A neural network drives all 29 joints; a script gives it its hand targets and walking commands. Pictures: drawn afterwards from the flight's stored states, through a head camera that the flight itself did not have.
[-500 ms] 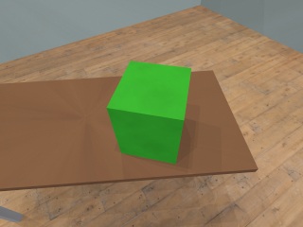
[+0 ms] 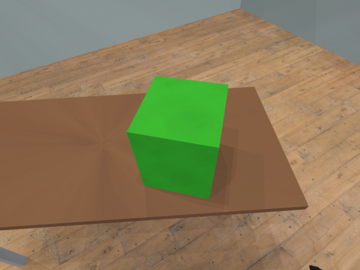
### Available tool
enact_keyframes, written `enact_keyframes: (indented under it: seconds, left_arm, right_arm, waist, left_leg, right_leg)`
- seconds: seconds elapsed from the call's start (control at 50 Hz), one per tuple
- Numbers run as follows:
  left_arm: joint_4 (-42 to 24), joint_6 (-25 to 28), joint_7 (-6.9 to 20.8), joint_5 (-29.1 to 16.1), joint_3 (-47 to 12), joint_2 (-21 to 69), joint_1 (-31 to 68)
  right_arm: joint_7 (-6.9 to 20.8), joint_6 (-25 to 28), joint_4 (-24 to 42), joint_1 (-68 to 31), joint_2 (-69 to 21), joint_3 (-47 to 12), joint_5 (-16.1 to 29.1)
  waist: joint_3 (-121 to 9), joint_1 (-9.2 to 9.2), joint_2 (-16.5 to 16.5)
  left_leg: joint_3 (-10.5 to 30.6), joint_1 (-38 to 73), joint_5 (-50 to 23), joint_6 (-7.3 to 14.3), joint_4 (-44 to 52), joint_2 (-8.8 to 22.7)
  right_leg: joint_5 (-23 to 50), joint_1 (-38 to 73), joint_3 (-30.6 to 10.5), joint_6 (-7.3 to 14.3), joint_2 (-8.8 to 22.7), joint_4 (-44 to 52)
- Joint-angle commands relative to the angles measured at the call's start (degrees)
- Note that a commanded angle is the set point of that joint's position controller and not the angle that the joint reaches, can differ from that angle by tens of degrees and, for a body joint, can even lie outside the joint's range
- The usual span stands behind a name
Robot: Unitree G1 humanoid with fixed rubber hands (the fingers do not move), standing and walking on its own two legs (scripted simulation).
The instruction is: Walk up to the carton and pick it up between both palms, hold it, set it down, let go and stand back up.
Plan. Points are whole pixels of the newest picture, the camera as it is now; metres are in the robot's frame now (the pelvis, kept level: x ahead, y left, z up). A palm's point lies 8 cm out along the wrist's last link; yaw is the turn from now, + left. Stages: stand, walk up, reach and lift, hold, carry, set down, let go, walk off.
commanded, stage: stand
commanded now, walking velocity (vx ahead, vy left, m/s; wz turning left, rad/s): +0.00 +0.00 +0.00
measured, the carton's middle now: (183, 138) +0.44 +0.01 +0.00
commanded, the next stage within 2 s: none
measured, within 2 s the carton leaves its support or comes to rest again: neither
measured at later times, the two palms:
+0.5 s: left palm out of the picture +0.05 +0.30 -0.12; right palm out of the picture +0.03 -0.29 -0.12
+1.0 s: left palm out of the picture +0.03 +0.31 -0.12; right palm out of the picture +0.04 -0.29 -0.12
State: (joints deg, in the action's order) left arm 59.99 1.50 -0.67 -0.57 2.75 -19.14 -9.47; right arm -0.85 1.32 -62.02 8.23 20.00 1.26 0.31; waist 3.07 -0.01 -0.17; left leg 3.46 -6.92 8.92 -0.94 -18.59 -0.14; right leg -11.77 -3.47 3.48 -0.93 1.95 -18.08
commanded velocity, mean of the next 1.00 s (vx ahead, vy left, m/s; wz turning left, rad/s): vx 0.00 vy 0.00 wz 0.00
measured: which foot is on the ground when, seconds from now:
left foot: down 0.00-1.00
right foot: down 0.00-1.00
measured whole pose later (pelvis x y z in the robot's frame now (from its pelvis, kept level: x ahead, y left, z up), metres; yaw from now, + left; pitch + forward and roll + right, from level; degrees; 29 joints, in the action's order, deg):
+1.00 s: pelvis -0.01 +0.00 +0.00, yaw +0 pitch -3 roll +0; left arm 61.3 1.3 -1.0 -0.6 4.1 -19.4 -11.5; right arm -0.7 1.3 -63.1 9.6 18.9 1.6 0.1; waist 3.6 0.0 -0.1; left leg 3.5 -7.5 8.2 -0.9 -18.5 -0.1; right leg -10.9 -3.8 3.4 -1.2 2.1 -17.5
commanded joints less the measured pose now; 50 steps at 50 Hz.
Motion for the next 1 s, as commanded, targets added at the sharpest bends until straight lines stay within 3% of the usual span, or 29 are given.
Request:
enact_keyframes:
  seconds: [0.0, 0.04, 0.08, 0.1, 0.12, 0.16, 0.18, 0.24, 0.3, 0.32, 0.34, 0.36, 0.4, 0.42, 0.46, 0.48, 0.52, 0.56, 0.58, 0.64, 0.68, 0.72, 0.74, 0.8, 0.82, 0.86, 0.88, 0.94, 0.98]
  left_arm:
    - [-3.1, 0.89, -0.58, 0.36, 2.54, -11.87, 2.96]
    - [-2.08, 0.37, -1.2, -0.23, 3.33, -12.96, -0.38]
    - [-2.53, 0.52, -0.8, 0.02, 3.04, -12.04, 2.12]
    - [-3.3, 0.64, -0.77, 0.11, 3.29, -12.94, 1.38]
    - [-3.42, 0.52, -1.03, 0.41, 2.25, -10.71, 1.42]
    - [-1.64, 0.47, -0.4, -0.04, 1.48, -9.41, -0.13]
    - [-2.54, 0.41, -0.64, 0.17, 2.8, -11.66, 0.41]
    - [-2.35, 0.43, -0.51, 0.39, 3.02, -12.22, 1.12]
    - [-1.62, 0.53, -0.04, 0.13, 2.3, -9.54, -0.36]
    - [-0.96, 0.15, -0.31, 0.36, 1.88, -9.02, -0.82]
    - [-0.99, 0.09, -0.79, -0.41, 1.56, -9.29, -1.22]
    - [-2.0, -0.1, -0.53, -0.4, 2.68, -10.99, 0.12]
    - [-2.39, -0.29, -0.8, 0.53, 2.17, -9.35, 3.36]
    - [-3.12, -0.29, -0.83, 0.33, 3.3, -11.01, 0.18]
    - [-1.86, 0.1, -1.22, 0.26, 3.37, -13.11, 0.95]
    - [-1.69, 0.01, -0.89, 0.12, 3.53, -12.05, -0.68]
    - [-2.1, -0.35, -0.5, 0.21, 3.25, -11.97, 0.42]
    - [-2.16, 0.32, -1.02, 0.08, 2.32, -9.85, -2.18]
    - [-1.24, 0.25, -0.76, 0.04, 2.74, -10.56, -3.08]
    - [-1.04, 0.3, -0.9, 0.42, 2.52, -9.1, -3.35]
    - [-2.3, 0.17, -0.03, 0.07, 3.24, -11.04, 0.26]
    - [-1.84, 0.06, -0.69, 0.42, 4.03, -12.41, -1.76]
    - [-2.17, 0.44, -0.55, 0.3, 2.82, -9.68, -1.86]
    - [-3.22, 0.61, -0.97, 0.37, 3.33, -10.93, -1.12]
    - [-3.21, 0.5, -0.67, -0.54, 3.9, -12.77, -0.19]
    - [-2.44, 0.56, -0.85, 0.03, 3.54, -11.61, -1.93]
    - [-2.08, 1.0, -0.9, 0.37, 4.36, -14.3, 0.54]
    - [-0.89, 0.69, -0.84, -0.31, 2.77, -8.12, -4.05]
    - [-1.59, 0.75, -1.2, -0.38, 4.23, -12.36, -2.69]
  right_arm:
    - [-0.72, 1.48, 2.67, 0.41, 9.96, 1.8, 0.04]
    - [-0.68, 1.58, 3.21, -1.85, 10.73, 1.7, -0.12]
    - [-0.97, 1.06, 2.83, 0.25, 9.89, 1.69, 0.06]
    - [-0.83, 0.79, 2.48, 0.18, 11.45, 1.67, -0.52]
    - [-0.48, 0.65, 2.43, -0.89, 11.53, 1.83, -0.08]
    - [-1.05, 0.83, 1.29, 1.46, 11.94, 2.33, 0.08]
    - [-1.23, 1.03, 2.34, 0.23, 11.02, 1.47, 0.16]
    - [-1.2, 0.54, 1.86, -0.94, 11.09, 1.77, -0.44]
    - [-0.5, 0.97, 1.61, -0.5, 8.54, 1.22, -0.68]
    - [-0.46, 0.73, 1.88, 0.89, 11.98, 2.23, 0.27]
    - [-0.55, 0.49, 1.58, 2.54, 9.6, 1.9, 0.69]
    - [-0.41, 0.75, 1.65, 0.97, 11.76, 1.91, 0.07]
    - [-0.72, 0.41, 2.58, -0.24, 13.21, 2.73, -0.58]
    - [-1.08, 0.88, 3.12, -1.49, 10.28, 1.64, -0.92]
    - [-0.17, 0.94, 2.88, 0.41, 8.88, 1.75, -0.28]
    - [0.09, 0.63, 2.46, -1.7, 7.84, 1.07, -0.46]
    - [-0.51, 0.46, 2.14, 1.28, 11.27, 2.7, 0.0]
    - [-0.58, 0.57, 3.39, -2.34, 13.97, 3.18, -0.51]
    - [-0.19, 1.1, 1.5, 1.23, 13.71, 3.12, 0.62]
    - [-0.21, 1.17, 1.5, -0.07, 10.8, 2.44, -0.57]
    - [0.22, 1.18, 1.6, 0.51, 9.56, 2.35, -0.22]
    - [-0.31, 0.32, 1.75, 2.3, 11.48, 3.19, 0.58]
    - [-0.21, 0.55, 1.83, -0.45, 9.2, 1.75, -0.39]
    - [-0.4, 0.34, 1.61, 0.32, 10.74, 2.83, -1.14]
    - [-0.87, 0.54, 2.44, 0.68, 12.61, 2.73, -0.08]
    - [-0.73, 0.77, 2.9, 0.47, 11.41, 2.98, -0.37]
    - [-0.95, 0.81, 2.15, 0.77, 11.34, 2.59, -0.52]
    - [-0.12, 1.22, 1.69, 0.63, 7.31, 1.41, 0.19]
    - [-0.46, 0.59, 2.61, -1.02, 9.64, 2.36, -0.64]
  waist:
    - [-4.56, -1.09, 1.18]
    - [-1.53, 1.32, -3.56]
    - [-3.4, -1.14, -0.67]
    - [-1.58, 0.37, -1.15]
    - [-2.53, 0.43, 2.87]
    - [-2.79, -1.24, -2.29]
    - [-3.68, 0.12, -1.02]
    - [-2.78, -0.21, 3.11]
    - [-1.82, 0.51, 1.01]
    - [-2.35, -1.18, -4.75]
    - [-3.77, -0.75, 0.36]
    - [-3.5, 0.16, 1.21]
    - [1.02, -0.27, 1.36]
    - [-3.41, 1.25, 1.59]
    - [-1.85, 0.2, -2.11]
    - [-1.73, 1.39, -0.88]
    - [1.35, 0.47, 3.62]
    - [-0.28, 1.11, -1.25]
    - [-1.11, -0.24, -2.92]
    - [-1.78, 0.79, -1.2]
    - [0.85, 0.17, 0.07]
    - [0.0, -1.66, -2.54]
    - [-0.66, 0.15, 0.13]
    - [-1.18, 0.02, 0.69]
    - [-1.48, -1.04, -2.51]
    - [-2.13, 0.39, 3.54]
    - [0.29, -1.08, 1.71]
    - [-4.7, 0.23, 1.7]
    - [-1.41, 0.51, 1.8]
  left_leg:
    - [3.72, 2.53, -11.04, 1.7, 1.78, 7.1]
    - [3.54, -1.09, -12.77, 1.57, 1.67, 7.2]
    - [4.72, 0.29, -10.96, 2.07, 1.38, 6.88]
    - [3.81, -1.6, -11.05, 1.75, 1.75, 6.85]
    - [4.7, -0.14, -8.58, 2.7, 2.42, 7.51]
    - [3.85, 2.92, -10.28, 1.89, 2.93, 7.48]
    - [3.98, 1.62, -11.48, 2.13, 1.84, 7.68]
    - [4.43, 1.21, -11.6, 1.69, 2.5, 7.66]
    - [3.44, 1.0, -10.04, 1.6, 1.68, 6.93]
    - [2.54, 0.97, -9.7, 1.69, 0.8, 6.87]
    - [3.96, 1.94, -9.82, 1.6, 1.79, 7.02]
    - [3.92, -0.57, -9.69, 1.47, 2.4, 7.29]
    - [3.35, -4.06, -5.47, 2.12, 2.94, 6.77]
    - [4.44, -1.82, -5.77, 2.98, 3.24, 7.58]
    - [4.12, -1.0, -6.44, 1.91, 3.91, 7.25]
    - [3.57, -2.56, -5.9, 1.59, 3.17, 6.36]
    - [4.89, -2.68, -6.83, 1.53, 4.39, 7.23]
    - [4.17, -3.32, -2.85, 1.25, 4.48, 6.18]
    - [5.67, -3.36, 0.81, 1.75, 5.22, 7.24]
    - [6.35, -3.78, 3.52, 1.59, 5.41, 6.39]
    - [3.87, 0.49, -2.49, 1.49, 3.28, 6.77]
    - [5.15, -3.21, 0.64, 1.46, 5.04, 6.96]
    - [5.57, -1.65, 0.64, 1.68, 4.85, 7.07]
    - [3.44, -1.16, -2.13, 1.92, 2.43, 6.9]
    - [4.41, -1.52, -4.27, 1.48, 3.23, 6.86]
    - [4.85, -1.74, -5.68, 1.59, 3.08, 6.98]
    - [5.16, -1.17, -6.88, 1.15, 3.22, 7.29]
    - [5.05, 0.41, -4.04, 2.33, 2.83, 7.22]
    - [4.64, -2.65, -9.51, 1.58, 2.91, 6.41]
  right_leg:
    - [4.82, -1.2, -5.27, 1.45, 6.68, 3.32]
    - [8.01, 1.66, -6.04, 1.3, 7.16, 3.34]
    - [6.66, -1.04, -6.07, 2.15, 7.02, 3.62]
    - [5.56, 0.47, -5.09, 1.91, 6.91, 3.58]
    - [5.32, -0.52, -5.1, 2.06, 6.85, 2.73]
    - [3.55, -2.19, -4.71, 1.98, 6.78, 3.9]
    - [5.8, 0.56, -5.23, 1.6, 7.2, 4.29]
    - [2.84, -1.63, -4.72, 1.87, 6.38, 3.44]
    - [2.99, -1.03, -4.27, 1.08, 5.78, 4.61]
    - [5.67, -0.24, -4.63, 1.13, 6.23, 4.82]
    - [5.14, -0.58, -5.05, 1.47, 6.23, 2.9]
    - [2.91, 0.6, -4.39, 1.31, 6.01, 3.56]
    - [4.61, -0.47, -5.09, 1.74, 7.17, 2.15]
    - [1.48, 1.54, -5.67, 1.9, 7.35, 3.7]
    - [-0.91, -0.65, -6.87, 2.49, 6.89, 2.42]
    - [-2.55, 0.54, -5.03, 1.56, 5.7, 4.02]
    - [-1.6, -2.43, -5.01, 1.93, 6.23, 3.22]
    - [-1.54, 0.16, -4.69, 1.94, 5.71, 3.81]
    - [-0.74, -0.14, -5.12, 2.25, 6.46, 3.77]
    - [-2.7, 2.01, -4.71, 1.38, 5.95, 3.28]
    - [-6.76, -6.34, -6.24, 1.98, 6.06, 6.43]
    - [-1.1, -2.82, -5.14, 1.83, 6.08, 3.82]
    - [-2.84, -2.0, -4.76, 1.37, 5.77, 4.27]
    - [-1.67, -2.32, -5.46, 1.11, 6.96, 5.54]
    - [-1.7, -1.56, -6.34, 1.39, 6.95, 5.09]
    - [2.89, 0.22, -4.51, 1.52, 6.99, 3.94]
    - [1.65, -2.06, -6.23, 1.25, 7.09, 3.45]
    - [1.45, -0.2, -4.42, 1.99, 7.2, 4.02]
    - [5.65, 0.32, -4.22, 1.63, 6.68, 3.14]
